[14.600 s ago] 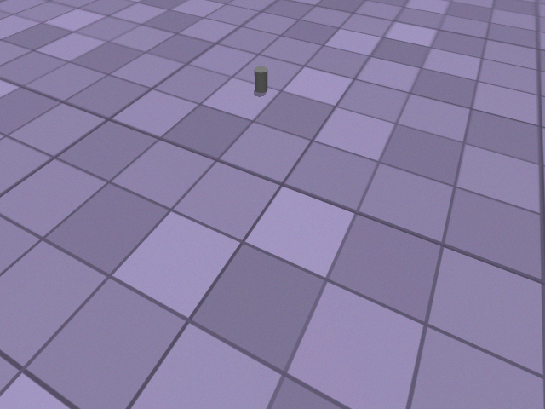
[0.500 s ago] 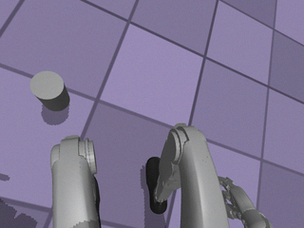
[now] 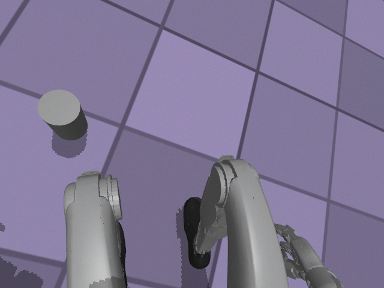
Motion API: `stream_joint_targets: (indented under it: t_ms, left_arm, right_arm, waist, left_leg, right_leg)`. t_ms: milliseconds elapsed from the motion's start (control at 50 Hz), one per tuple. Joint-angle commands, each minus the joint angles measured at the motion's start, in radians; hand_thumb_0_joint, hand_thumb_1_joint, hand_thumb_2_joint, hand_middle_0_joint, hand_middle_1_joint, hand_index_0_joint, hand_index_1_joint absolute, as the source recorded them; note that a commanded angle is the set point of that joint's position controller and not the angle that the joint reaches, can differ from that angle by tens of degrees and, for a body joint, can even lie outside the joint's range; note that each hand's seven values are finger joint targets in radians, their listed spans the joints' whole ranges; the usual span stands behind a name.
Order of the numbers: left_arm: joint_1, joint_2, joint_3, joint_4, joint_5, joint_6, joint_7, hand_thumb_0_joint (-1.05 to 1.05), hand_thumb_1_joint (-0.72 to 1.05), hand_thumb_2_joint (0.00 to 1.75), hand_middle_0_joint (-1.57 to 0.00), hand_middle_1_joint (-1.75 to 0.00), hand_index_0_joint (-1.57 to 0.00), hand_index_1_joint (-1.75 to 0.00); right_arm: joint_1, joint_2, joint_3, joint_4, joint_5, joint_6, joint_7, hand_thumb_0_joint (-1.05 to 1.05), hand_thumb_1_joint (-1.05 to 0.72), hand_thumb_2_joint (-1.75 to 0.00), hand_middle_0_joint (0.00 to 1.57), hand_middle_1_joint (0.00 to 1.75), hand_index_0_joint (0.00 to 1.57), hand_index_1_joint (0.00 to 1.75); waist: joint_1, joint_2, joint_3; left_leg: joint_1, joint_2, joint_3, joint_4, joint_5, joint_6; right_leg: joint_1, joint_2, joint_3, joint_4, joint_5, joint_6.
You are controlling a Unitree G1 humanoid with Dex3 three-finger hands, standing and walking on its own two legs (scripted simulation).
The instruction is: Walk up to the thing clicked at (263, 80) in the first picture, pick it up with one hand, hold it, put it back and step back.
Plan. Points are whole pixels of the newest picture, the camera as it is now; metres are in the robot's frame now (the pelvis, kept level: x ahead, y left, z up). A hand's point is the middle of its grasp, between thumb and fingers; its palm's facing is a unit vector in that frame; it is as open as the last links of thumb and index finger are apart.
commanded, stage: go down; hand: left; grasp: from the side
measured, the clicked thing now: (65, 117) +0.49 +0.24 -0.28
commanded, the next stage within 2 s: none
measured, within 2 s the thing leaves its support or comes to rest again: neither
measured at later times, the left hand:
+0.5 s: hand out of the picture +0.41 +0.44 +0.03, palm faces +0.23 -0.97 -0.05, open 17.7 cm
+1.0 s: hand out of the picture +0.41 +0.43 +0.03, palm faces +0.24 -0.97 -0.05, open 17.7 cm
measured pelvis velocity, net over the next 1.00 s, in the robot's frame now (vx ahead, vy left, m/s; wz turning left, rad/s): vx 0.00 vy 0.00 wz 0.01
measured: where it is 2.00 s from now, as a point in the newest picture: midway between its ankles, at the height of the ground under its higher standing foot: (158, 257)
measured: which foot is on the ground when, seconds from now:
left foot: down 0.00-1.00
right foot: down 0.00-1.00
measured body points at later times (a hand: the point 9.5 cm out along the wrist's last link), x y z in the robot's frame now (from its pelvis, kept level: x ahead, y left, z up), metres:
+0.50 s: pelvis +0.00 +0.00 +0.01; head +0.22 +0.10 +0.39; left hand +0.39 +0.49 +0.03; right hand +0.14 -0.28 -0.08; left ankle +0.08 +0.11 -0.32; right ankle +0.13 -0.13 -0.32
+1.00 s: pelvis +0.00 +0.00 +0.01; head +0.22 +0.09 +0.39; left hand +0.39 +0.48 +0.04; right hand +0.15 -0.28 -0.08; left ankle +0.08 +0.11 -0.32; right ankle +0.13 -0.13 -0.32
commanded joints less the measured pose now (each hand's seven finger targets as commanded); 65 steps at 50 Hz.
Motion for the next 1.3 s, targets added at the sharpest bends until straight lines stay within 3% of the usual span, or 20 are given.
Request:
stream_joint_targets:
  t_ms: [0, 80, 220, 320, 340, 420, 460, 500, 600, 660, 700, 740, 820, 900, 960, 1040, 1080, 1160, 1200, 1280]
  left_arm:
    - [-0.193, 0.431, 0.055, -0.185, -0.033, -0.048, 0.012, 0.00, -0.60, 0.06, -0.08, -0.03, -0.05, -0.06]
    - [-0.188, 0.413, 0.040, -0.188, -0.033, -0.047, 0.005, 0.00, -0.61, 0.05, -0.08, -0.03, -0.06, -0.05]
    - [-0.196, 0.407, 0.042, -0.209, -0.052, -0.048, -0.007, 0.00, -0.60, 0.06, -0.08, -0.02, -0.05, -0.04]
    - [-0.182, 0.420, 0.058, -0.243, -0.056, -0.047, -0.001, 0.00, -0.61, 0.07, -0.08, -0.03, -0.05, -0.05]
    - [-0.160, 0.385, 0.046, -0.212, -0.057, -0.043, -0.003, 0.00, -0.61, 0.05, -0.08, -0.02, -0.05, -0.04]
    - [-0.149, 0.365, 0.034, -0.235, -0.053, -0.040, 0.000, 0.00, -0.61, 0.06, -0.08, -0.03, -0.05, -0.05]
    - [-0.179, 0.395, 0.045, -0.281, -0.055, -0.045, -0.002, 0.00, -0.58, 0.06, -0.07, -0.03, -0.05, -0.05]
    - [-0.149, 0.368, 0.044, -0.252, -0.060, -0.040, 0.000, 0.00, -0.58, 0.06, -0.07, -0.03, -0.05, -0.05]
    - [-0.141, 0.378, 0.049, -0.255, -0.063, -0.045, 0.002, 0.00, -0.60, 0.06, -0.07, -0.03, -0.05, -0.05]
    - [-0.135, 0.333, 0.035, -0.228, -0.072, -0.049, -0.004, 0.00, -0.60, 0.07, -0.07, -0.04, -0.05, -0.05]
    - [-0.129, 0.374, 0.058, -0.227, -0.070, -0.054, -0.004, 0.00, -0.59, 0.06, -0.07, -0.03, -0.05, -0.05]
    - [-0.172, 0.378, 0.048, -0.255, -0.067, -0.065, -0.011, 0.00, -0.60, 0.07, -0.07, -0.04, -0.05, -0.06]
    - [-0.133, 0.352, 0.044, -0.196, -0.071, -0.056, -0.016, 0.00, -0.61, 0.06, -0.07, -0.04, -0.05, -0.06]
    - [-0.159, 0.405, 0.065, -0.225, -0.067, -0.057, -0.013, 0.00, -0.61, 0.06, -0.08, -0.04, -0.05, -0.06]
    - [-0.166, 0.379, 0.046, -0.215, -0.064, -0.051, -0.014, 0.00, -0.61, 0.06, -0.07, -0.04, -0.05, -0.06]
    - [-0.142, 0.413, 0.065, -0.200, -0.057, -0.047, -0.005, 0.00, -0.61, 0.06, -0.07, -0.04, -0.05, -0.06]
    - [-0.139, 0.387, 0.058, -0.215, -0.068, -0.052, -0.010, 0.00, -0.61, 0.05, -0.07, -0.04, -0.06, -0.06]
    - [-0.158, 0.406, 0.069, -0.235, -0.076, -0.051, -0.015, 0.00, -0.61, 0.05, -0.07, -0.04, -0.06, -0.05]
    - [-0.133, 0.367, 0.045, -0.195, -0.072, -0.046, -0.018, 0.00, -0.61, 0.06, -0.07, -0.05, -0.06, -0.06]
    - [-0.139, 0.378, 0.055, -0.248, -0.072, -0.051, -0.014, 0.00, -0.61, 0.06, -0.07, -0.04, -0.06, -0.06]
  right_arm:
    - [0.156, -0.263, -0.101, -0.024, 0.000, -0.020, -0.024, 0.00, -0.91, -0.91, 0.20, 0.30, 0.20, 0.30]
    - [0.137, -0.269, -0.109, -0.030, 0.002, -0.027, -0.027, 0.00, -0.91, -0.90, 0.20, 0.30, 0.20, 0.30]
    - [0.141, -0.267, -0.107, -0.026, 0.006, -0.035, -0.030, 0.00, -0.91, -0.90, 0.20, 0.30, 0.20, 0.30]
    - [0.149, -0.260, -0.110, -0.027, 0.005, -0.039, -0.028, 0.00, -0.91, -0.91, 0.20, 0.30, 0.20, 0.30]
    - [0.146, -0.259, -0.110, -0.025, 0.005, -0.039, -0.029, 0.00, -0.91, -0.91, 0.20, 0.30, 0.20, 0.30]
    - [0.148, -0.260, -0.120, -0.023, 0.009, -0.043, -0.030, 0.00, -0.91, -0.91, 0.20, 0.30, 0.20, 0.30]
    - [0.152, -0.262, -0.122, -0.019, 0.009, -0.042, -0.030, 0.00, -0.91, -0.91, 0.20, 0.30, 0.20, 0.30]
    - [0.152, -0.257, -0.125, -0.018, 0.012, -0.042, -0.030, 0.00, -0.91, -0.91, 0.20, 0.30, 0.20, 0.30]
    - [0.138, -0.247, -0.125, -0.019, 0.012, -0.048, -0.031, 0.00, -0.91, -0.91, 0.20, 0.30, 0.20, 0.30]
    - [0.131, -0.249, -0.126, -0.019, 0.013, -0.051, -0.032, 0.00, -0.91, -0.90, 0.20, 0.30, 0.20, 0.30]
    - [0.137, -0.250, -0.120, -0.017, 0.012, -0.051, -0.030, 0.00, -0.91, -0.90, 0.20, 0.30, 0.20, 0.30]
    - [0.135, -0.257, -0.121, -0.018, 0.010, -0.051, -0.032, 0.00, -0.91, -0.91, 0.20, 0.30, 0.20, 0.30]
    - [0.135, -0.253, -0.121, -0.017, 0.007, -0.055, -0.032, 0.00, -0.91, -0.91, 0.20, 0.30, 0.20, 0.30]
    - [0.141, -0.256, -0.118, -0.018, 0.007, -0.055, -0.031, 0.00, -0.92, -0.91, 0.20, 0.30, 0.20, 0.30]
    - [0.137, -0.251, -0.121, -0.016, 0.008, -0.054, -0.032, 0.00, -0.92, -0.91, 0.20, 0.30, 0.20, 0.30]
    - [0.133, -0.252, -0.117, -0.018, 0.008, -0.053, -0.031, 0.00, -0.91, -0.90, 0.20, 0.30, 0.20, 0.30]
    - [0.123, -0.255, -0.120, -0.024, 0.012, -0.054, -0.031, 0.00, -0.92, -0.91, 0.20, 0.30, 0.20, 0.30]
    - [0.136, -0.256, -0.119, -0.020, 0.014, -0.056, -0.033, 0.00, -0.92, -0.90, 0.20, 0.30, 0.20, 0.30]
    - [0.133, -0.251, -0.118, -0.018, 0.012, -0.057, -0.033, 0.00, -0.91, -0.90, 0.20, 0.30, 0.20, 0.30]
    - [0.147, -0.257, -0.122, -0.016, 0.009, -0.055, -0.031, 0.00, -0.91, -0.90, 0.20, 0.30, 0.20, 0.30]
  waist:
    - [0.032, 0.347, -0.642]
    - [0.036, 0.368, -0.604]
    - [0.030, 0.365, -0.615]
    - [0.048, 0.356, -0.670]
    - [0.047, 0.353, -0.660]
    - [0.053, 0.368, -0.658]
    - [0.054, 0.404, -0.682]
    - [0.049, 0.369, -0.673]
    - [0.063, 0.341, -0.658]
    - [0.047, 0.323, -0.621]
    - [0.056, 0.324, -0.626]
    - [0.049, 0.358, -0.649]
    - [0.049, 0.325, -0.640]
    - [0.062, 0.339, -0.684]
    - [0.048, 0.332, -0.670]
    - [0.067, 0.320, -0.646]
    - [0.063, 0.319, -0.624]
    - [0.057, 0.327, -0.674]
    - [0.050, 0.322, -0.635]
    - [0.065, 0.354, -0.684]
  left_leg:
    - [0.474, -0.006, -0.003, -0.344, 0.162, -0.020]
    - [0.491, -0.003, -0.016, -0.371, 0.099, -0.022]
    - [0.499, -0.002, -0.018, -0.368, 0.134, -0.025]
    - [0.500, -0.006, -0.001, -0.360, 0.167, -0.022]
    - [0.512, -0.007, -0.004, -0.358, 0.185, -0.025]
    - [0.540, -0.006, -0.013, -0.377, 0.174, -0.029]
    - [0.575, -0.003, -0.024, -0.387, 0.191, -0.035]
    - [0.557, -0.006, -0.022, -0.383, 0.184, -0.031]
    - [0.497, -0.013, 0.007, -0.378, 0.145, -0.020]
    - [0.497, -0.009, -0.006, -0.379, 0.136, -0.022]
    - [0.491, -0.011, -0.003, -0.375, 0.154, -0.022]
    - [0.537, -0.008, -0.015, -0.382, 0.163, -0.027]
    - [0.506, -0.010, 0.002, -0.367, 0.158, -0.023]
    - [0.504, -0.014, 0.012, -0.362, 0.161, -0.021]
    - [0.497, -0.014, 0.010, -0.363, 0.156, -0.020]
    - [0.463, -0.014, 0.015, -0.368, 0.125, -0.016]
    - [0.465, -0.012, 0.007, -0.374, 0.095, -0.016]
    - [0.488, -0.013, 0.005, -0.367, 0.154, -0.019]
    - [0.481, -0.012, 0.004, -0.366, 0.153, -0.020]
    - [0.530, -0.011, 0.002, -0.365, 0.197, -0.027]
  right_leg:
    - [0.309, 0.055, -0.017, -0.168, 0.082, -0.048]
    - [0.252, 0.055, -0.018, -0.171, 0.038, -0.049]
    - [0.258, 0.053, -0.018, -0.166, 0.060, -0.050]
    - [0.311, 0.055, -0.010, -0.175, 0.082, -0.049]
    - [0.299, 0.054, -0.013, -0.173, 0.094, -0.050]
    - [0.267, 0.052, -0.015, -0.172, 0.084, -0.053]
    - [0.261, 0.049, -0.014, -0.160, 0.093, -0.056]
    - [0.265, 0.049, -0.015, -0.171, 0.087, -0.052]
    - [0.299, 0.053, -0.002, -0.191, 0.062, -0.050]
    - [0.264, 0.053, -0.006, -0.187, 0.057, -0.050]
    - [0.290, 0.053, -0.007, -0.185, 0.068, -0.050]
    - [0.266, 0.051, -0.009, -0.174, 0.076, -0.053]
    - [0.285, 0.053, -0.004, -0.185, 0.072, -0.050]
    - [0.323, 0.053, -0.001, -0.182, 0.074, -0.050]
    - [0.304, 0.054, -0.003, -0.185, 0.068, -0.049]
    - [0.317, 0.055, 0.000, -0.188, 0.045, -0.048]
    - [0.282, 0.056, -0.005, -0.189, 0.025, -0.048]
    - [0.311, 0.055, -0.006, -0.179, 0.067, -0.049]
    - [0.290, 0.055, -0.006, -0.180, 0.066, -0.049]
    - [0.309, 0.053, -0.007, -0.172, 0.097, -0.052]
